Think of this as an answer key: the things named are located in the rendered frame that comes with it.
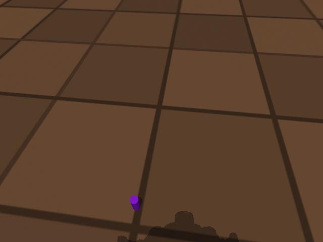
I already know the can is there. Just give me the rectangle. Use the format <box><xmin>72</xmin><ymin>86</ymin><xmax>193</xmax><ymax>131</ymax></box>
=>
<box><xmin>130</xmin><ymin>195</ymin><xmax>141</xmax><ymax>210</ymax></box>

